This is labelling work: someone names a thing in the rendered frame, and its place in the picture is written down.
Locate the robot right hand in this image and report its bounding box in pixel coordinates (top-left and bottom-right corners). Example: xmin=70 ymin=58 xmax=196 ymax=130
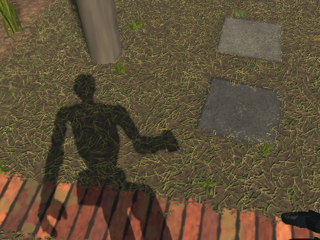
xmin=281 ymin=210 xmax=320 ymax=240

